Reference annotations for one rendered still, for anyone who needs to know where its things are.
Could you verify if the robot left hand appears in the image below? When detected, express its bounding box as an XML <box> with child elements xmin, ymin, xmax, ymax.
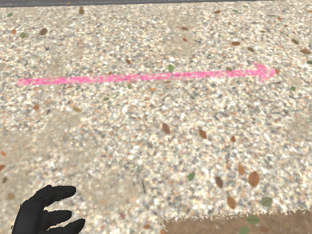
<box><xmin>11</xmin><ymin>184</ymin><xmax>86</xmax><ymax>234</ymax></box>

